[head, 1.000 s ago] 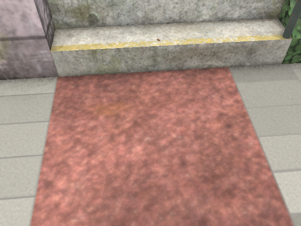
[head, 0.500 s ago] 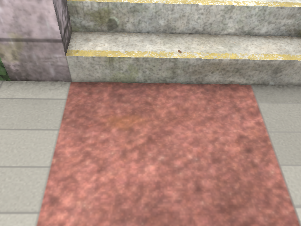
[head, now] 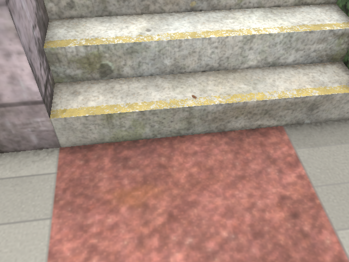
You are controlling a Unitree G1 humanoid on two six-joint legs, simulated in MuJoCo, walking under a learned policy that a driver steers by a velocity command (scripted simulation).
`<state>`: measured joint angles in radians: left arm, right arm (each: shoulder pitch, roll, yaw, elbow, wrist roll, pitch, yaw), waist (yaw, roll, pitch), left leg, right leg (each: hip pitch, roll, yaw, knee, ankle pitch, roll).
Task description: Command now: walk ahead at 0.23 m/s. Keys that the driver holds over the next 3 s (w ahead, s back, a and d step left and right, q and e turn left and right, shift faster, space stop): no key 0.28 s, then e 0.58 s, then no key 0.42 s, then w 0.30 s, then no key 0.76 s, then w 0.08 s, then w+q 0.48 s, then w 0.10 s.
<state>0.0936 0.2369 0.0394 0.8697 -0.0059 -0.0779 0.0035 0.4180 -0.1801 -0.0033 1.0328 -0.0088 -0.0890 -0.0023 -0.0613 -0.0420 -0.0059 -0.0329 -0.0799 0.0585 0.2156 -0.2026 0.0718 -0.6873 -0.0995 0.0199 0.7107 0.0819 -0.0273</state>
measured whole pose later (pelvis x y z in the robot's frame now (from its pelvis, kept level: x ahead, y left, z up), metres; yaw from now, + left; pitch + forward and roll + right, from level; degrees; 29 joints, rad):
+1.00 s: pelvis +0.11 -0.05 -0.01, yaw -19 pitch +2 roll +0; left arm 0.11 0.25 0.07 0.76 0.01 0.02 0.00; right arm 0.15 -0.30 -0.09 0.89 0.00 0.00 -0.04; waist -0.03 0.04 0.04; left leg -0.46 0.09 0.05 1.05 -0.52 -0.06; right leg -0.33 0.03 -0.04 0.53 -0.25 -0.06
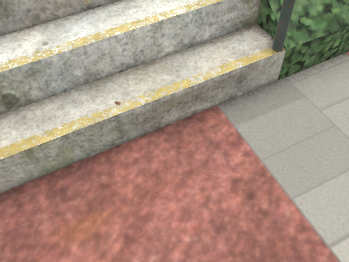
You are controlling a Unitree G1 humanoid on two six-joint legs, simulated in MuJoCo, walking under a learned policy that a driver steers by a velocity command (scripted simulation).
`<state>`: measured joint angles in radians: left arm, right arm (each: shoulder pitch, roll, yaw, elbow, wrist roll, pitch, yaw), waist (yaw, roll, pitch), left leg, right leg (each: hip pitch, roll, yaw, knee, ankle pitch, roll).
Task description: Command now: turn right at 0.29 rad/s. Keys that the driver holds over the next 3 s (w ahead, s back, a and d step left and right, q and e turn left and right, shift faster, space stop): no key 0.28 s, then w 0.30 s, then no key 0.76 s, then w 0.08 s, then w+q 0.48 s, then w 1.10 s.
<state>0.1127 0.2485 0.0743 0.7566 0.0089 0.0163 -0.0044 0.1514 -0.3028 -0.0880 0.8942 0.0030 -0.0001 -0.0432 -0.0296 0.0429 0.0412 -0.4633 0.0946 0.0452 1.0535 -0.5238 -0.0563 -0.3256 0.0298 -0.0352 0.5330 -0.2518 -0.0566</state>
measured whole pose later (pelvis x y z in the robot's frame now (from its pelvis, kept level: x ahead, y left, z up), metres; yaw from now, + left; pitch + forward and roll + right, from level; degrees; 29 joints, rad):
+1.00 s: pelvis +0.17 -0.01 -0.01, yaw -3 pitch +1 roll -1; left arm 0.30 0.23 0.04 1.01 0.00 -0.05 0.02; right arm 0.01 -0.22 -0.05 0.88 -0.02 -0.06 0.00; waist 0.05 0.00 0.05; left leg -0.41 0.00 0.04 0.51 -0.09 0.05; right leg -0.11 0.03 -0.01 0.62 -0.46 -0.01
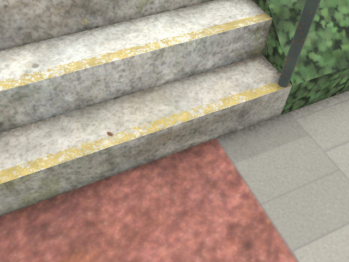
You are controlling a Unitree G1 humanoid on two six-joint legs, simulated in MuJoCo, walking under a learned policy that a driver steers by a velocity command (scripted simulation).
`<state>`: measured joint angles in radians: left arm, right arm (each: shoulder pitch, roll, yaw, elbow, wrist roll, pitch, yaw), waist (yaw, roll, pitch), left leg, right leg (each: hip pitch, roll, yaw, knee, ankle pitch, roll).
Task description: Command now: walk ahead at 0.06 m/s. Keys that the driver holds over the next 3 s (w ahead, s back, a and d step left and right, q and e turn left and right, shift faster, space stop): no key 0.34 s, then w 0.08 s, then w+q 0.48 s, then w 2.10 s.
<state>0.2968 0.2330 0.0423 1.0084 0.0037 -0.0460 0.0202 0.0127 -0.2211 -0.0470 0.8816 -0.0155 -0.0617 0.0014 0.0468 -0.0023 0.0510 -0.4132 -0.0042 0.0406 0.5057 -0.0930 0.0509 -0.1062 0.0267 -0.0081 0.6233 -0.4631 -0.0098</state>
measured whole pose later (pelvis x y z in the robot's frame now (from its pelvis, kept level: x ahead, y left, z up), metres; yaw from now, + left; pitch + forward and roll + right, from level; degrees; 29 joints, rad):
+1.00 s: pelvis +0.28 +0.06 +0.02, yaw +15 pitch +2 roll -1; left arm -0.05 0.28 0.06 0.82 -0.01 -0.12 -0.01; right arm 0.35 -0.24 -0.05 0.95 0.02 -0.08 -0.02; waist -0.08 -0.04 0.01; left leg -0.02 -0.07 -0.10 0.27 -0.28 0.07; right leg -0.62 -0.05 0.05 0.53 0.09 0.03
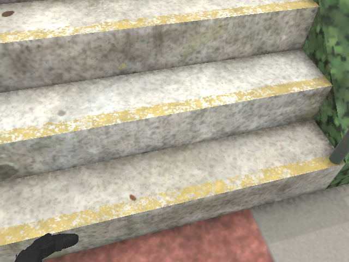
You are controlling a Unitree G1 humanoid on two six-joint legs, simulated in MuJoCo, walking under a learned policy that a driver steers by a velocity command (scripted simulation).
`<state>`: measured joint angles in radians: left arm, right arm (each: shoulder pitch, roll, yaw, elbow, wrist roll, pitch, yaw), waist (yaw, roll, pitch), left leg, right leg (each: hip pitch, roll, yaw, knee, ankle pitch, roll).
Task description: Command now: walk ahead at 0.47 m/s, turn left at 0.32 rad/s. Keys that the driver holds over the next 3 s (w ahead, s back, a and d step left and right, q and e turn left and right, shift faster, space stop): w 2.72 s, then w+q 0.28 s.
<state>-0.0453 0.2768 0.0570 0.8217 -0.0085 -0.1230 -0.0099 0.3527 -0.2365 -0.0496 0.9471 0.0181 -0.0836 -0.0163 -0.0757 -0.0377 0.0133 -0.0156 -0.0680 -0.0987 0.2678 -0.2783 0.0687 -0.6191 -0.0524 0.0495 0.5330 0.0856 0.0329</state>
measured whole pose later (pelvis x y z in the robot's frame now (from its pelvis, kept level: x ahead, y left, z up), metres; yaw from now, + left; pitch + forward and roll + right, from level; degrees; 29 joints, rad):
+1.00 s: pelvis +0.43 -0.02 +0.00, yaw +3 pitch +2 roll +1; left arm 0.15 0.17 0.00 0.85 0.05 0.00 0.00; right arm 0.44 -0.18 -0.01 1.01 -0.03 -0.08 -0.04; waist -0.02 -0.03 -0.03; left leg -0.08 -0.04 0.07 0.30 -0.26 0.05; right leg -0.61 -0.08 -0.08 1.10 -0.31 -0.03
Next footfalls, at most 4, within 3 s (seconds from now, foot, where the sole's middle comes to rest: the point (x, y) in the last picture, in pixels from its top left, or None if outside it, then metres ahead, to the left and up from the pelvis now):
0.12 right None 0.28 -0.13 -0.78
0.56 left None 0.40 0.07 -0.78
1.08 right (197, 249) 0.52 -0.13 -0.78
1.52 left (146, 206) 0.61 0.06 -0.58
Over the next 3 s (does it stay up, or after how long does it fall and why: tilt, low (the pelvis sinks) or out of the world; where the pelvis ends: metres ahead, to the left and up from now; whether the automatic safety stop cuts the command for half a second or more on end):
stays up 1.12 -0.17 0.48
